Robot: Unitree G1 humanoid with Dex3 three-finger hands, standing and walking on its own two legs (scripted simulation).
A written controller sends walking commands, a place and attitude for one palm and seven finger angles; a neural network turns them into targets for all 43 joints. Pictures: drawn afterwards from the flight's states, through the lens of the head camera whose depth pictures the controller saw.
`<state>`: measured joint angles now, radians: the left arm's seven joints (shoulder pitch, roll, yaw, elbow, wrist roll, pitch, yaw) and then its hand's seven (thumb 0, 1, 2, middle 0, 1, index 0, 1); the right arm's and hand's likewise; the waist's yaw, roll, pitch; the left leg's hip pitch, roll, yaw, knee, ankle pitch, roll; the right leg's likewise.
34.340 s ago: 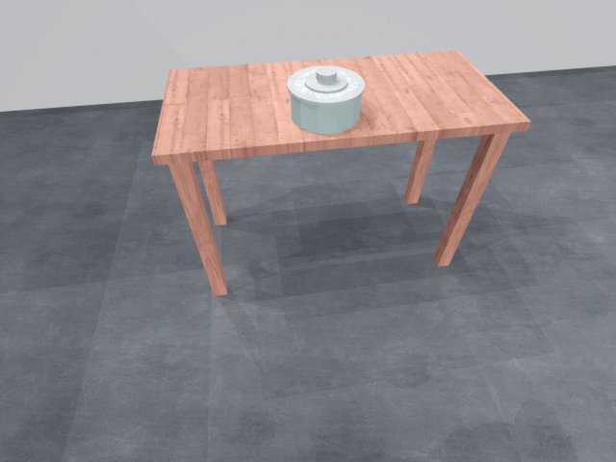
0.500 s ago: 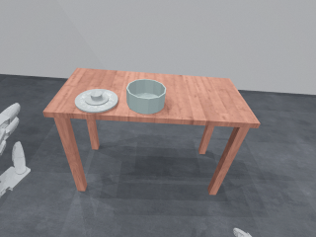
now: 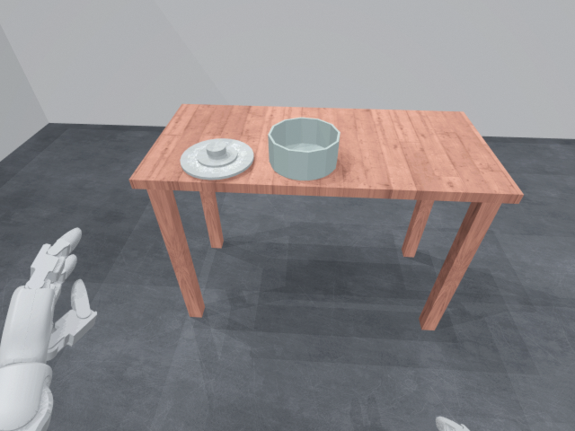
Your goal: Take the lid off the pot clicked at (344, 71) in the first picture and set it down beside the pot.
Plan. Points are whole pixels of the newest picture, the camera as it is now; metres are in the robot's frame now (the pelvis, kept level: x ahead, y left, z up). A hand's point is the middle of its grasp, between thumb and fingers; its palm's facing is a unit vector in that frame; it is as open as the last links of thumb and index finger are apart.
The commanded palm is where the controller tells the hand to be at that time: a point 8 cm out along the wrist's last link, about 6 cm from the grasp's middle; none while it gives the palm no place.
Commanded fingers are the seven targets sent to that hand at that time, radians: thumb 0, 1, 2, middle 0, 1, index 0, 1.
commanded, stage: stop stepping back and stand still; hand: left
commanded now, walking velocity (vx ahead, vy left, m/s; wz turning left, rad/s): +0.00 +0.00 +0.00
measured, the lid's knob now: (216, 149) +0.84 +0.24 -0.02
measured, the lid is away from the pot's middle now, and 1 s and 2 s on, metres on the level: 0.24 0.24 0.24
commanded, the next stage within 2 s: let the arm hang, fingers relaxed in 1.02 s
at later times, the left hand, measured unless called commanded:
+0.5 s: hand out of the picture +0.08 +0.20 -0.16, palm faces +0.04 -0.97 -0.24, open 7.2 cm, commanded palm none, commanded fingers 0.00 0.90 0.90 -0.20 -0.30 -0.20 -0.30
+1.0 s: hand out of the picture +0.18 +0.17 -0.16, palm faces +0.00 -0.98 -0.19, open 7.3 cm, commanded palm none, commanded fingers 0.00 0.90 0.90 -0.20 -0.30 -0.20 -0.30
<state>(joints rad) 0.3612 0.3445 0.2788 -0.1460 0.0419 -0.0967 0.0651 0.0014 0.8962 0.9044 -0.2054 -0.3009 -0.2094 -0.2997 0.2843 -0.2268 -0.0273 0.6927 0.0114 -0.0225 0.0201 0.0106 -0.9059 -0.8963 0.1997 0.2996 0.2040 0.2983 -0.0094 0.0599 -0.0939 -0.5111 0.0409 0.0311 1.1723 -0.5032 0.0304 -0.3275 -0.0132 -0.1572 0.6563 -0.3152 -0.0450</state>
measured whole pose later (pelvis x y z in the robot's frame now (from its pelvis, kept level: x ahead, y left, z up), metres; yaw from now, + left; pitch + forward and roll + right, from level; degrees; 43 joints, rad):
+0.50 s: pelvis +0.07 +0.00 +0.01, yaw +0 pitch +3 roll -1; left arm 0.33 0.20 0.06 0.94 0.01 0.00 0.03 -0.01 0.93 0.90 -0.20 -0.30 -0.21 -0.30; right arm 0.32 -0.18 -0.05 0.90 -0.01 -0.02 -0.02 0.01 -0.91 -0.90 0.20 0.30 0.20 0.30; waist -0.01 0.00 0.03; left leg -0.31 0.01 0.02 0.63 -0.32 0.04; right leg -0.28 0.03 0.02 0.61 -0.36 0.00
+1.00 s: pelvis +0.11 +0.00 +0.02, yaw -2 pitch +1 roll -1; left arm 0.20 0.16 0.03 1.02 0.01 -0.01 0.04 0.00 0.92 0.90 -0.20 -0.30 -0.20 -0.30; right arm 0.28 -0.14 -0.05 1.04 -0.01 0.00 -0.04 0.00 -0.92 -0.90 0.20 0.30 0.20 0.30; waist -0.02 -0.01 0.05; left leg -0.13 0.01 0.06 0.50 -0.37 0.02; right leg -0.18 0.02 0.02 0.50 -0.33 -0.01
